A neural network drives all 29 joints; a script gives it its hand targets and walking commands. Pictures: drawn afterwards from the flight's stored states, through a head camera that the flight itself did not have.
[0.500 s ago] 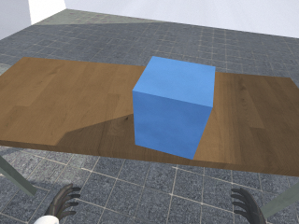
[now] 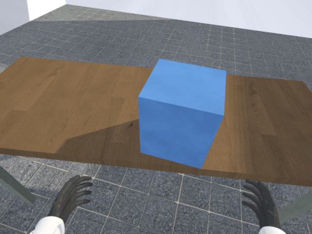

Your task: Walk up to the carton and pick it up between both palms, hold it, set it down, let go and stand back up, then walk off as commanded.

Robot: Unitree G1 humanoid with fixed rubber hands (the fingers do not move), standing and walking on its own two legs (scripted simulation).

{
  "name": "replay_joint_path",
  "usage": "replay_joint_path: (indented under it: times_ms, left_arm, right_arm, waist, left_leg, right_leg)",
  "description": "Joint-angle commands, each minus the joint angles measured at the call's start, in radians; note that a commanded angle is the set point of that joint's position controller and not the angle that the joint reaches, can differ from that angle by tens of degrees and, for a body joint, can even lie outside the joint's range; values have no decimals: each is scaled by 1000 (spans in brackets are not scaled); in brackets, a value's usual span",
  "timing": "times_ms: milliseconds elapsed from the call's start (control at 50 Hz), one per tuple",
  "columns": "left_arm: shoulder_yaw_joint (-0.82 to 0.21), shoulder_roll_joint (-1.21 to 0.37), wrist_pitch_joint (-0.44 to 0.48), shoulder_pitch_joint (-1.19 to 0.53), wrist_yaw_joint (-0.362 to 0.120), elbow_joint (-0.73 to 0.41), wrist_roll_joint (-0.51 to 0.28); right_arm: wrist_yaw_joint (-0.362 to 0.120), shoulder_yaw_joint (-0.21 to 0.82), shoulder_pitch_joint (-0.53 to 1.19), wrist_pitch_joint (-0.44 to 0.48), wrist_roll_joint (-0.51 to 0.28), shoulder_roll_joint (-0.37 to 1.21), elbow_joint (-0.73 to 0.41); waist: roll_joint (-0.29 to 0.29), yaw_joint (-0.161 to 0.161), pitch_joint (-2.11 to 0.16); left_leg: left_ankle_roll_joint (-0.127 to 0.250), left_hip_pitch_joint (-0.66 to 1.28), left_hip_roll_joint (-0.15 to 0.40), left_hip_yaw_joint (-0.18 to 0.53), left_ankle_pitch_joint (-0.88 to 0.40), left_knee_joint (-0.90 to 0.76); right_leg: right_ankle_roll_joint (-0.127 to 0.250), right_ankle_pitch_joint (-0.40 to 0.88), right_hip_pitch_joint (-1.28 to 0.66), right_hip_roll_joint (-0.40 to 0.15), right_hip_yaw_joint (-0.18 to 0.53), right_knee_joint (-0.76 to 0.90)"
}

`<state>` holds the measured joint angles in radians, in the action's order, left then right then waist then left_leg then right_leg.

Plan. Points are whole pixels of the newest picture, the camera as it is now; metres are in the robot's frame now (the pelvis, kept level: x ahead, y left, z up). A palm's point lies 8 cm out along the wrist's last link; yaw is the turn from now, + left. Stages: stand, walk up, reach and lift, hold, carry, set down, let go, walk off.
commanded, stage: reach and lift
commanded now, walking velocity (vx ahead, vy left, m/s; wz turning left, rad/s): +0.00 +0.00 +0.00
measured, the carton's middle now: (180, 114) +0.47 -0.06 +0.05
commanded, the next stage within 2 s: none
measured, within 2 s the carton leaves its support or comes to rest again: neither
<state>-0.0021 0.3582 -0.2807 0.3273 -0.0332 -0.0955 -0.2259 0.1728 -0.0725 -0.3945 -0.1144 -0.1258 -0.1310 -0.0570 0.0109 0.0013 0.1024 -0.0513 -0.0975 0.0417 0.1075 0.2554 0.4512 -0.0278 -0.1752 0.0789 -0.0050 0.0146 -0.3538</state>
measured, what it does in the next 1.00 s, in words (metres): stands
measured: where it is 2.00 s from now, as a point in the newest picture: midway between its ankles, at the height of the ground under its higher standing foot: outside the picture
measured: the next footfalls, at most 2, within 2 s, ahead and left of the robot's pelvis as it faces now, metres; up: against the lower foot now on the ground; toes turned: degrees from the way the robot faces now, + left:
none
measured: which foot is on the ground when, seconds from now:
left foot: down 0.00-1.00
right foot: down 0.00-1.00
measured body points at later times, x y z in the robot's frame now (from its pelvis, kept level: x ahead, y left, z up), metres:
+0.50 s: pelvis +0.00 +0.00 +0.00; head +0.00 +0.01 +0.45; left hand +0.23 +0.21 +0.06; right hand +0.19 -0.23 +0.05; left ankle +0.00 +0.15 -0.74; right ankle +0.02 -0.15 -0.74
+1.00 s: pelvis +0.01 +0.00 +0.00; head +0.02 +0.01 +0.45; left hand +0.31 +0.20 +0.10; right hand +0.27 -0.21 +0.09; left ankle +0.00 +0.15 -0.74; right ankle +0.02 -0.15 -0.74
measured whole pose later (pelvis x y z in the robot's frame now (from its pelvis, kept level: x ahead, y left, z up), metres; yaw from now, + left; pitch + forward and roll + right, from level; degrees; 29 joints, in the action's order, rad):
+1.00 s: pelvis +0.01 +0.00 +0.00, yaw +0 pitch -5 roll -2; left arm 0.00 0.36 -0.49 -0.09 -0.05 -0.14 -0.29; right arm 0.25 -0.07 -0.09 -0.39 -0.20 -0.12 -0.22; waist 0.00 0.00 0.10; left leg -0.05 -0.10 0.04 0.11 0.27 0.45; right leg -0.03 -0.18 0.08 -0.01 0.01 -0.35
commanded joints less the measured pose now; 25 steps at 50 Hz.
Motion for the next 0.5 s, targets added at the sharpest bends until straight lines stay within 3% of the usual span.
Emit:
replay_joint_path:
  times_ms: [0,260,380,480]
  left_arm:
    - [59,172,84,-15,-16,-243,-12]
    - [47,165,126,-99,-32,-324,-51]
    - [30,182,95,-244,-19,-340,-90]
    - [17,173,46,-346,-9,-292,-115]
  right_arm:
    - [17,27,-93,12,-52,13,-291]
    - [39,58,-63,-53,-98,31,-459]
    - [37,17,94,-117,-93,-4,-463]
    - [39,-22,227,-144,-83,-30,-478]
  waist:
    - [-60,-33,-125]
    - [-66,-41,-137]
    - [-94,-28,-150]
    - [-76,-7,-177]
  left_leg:
    - [-3,22,-42,-188,-161,-157]
    - [13,-16,-27,-159,-101,-164]
    - [17,-72,-16,-149,6,-186]
    - [31,-113,-16,-147,62,-197]
  right_leg:
    - [22,96,-108,1,1,96]
    - [31,44,-93,-3,12,90]
    - [44,-20,-80,-6,24,72]
    - [48,-29,-80,-5,31,58]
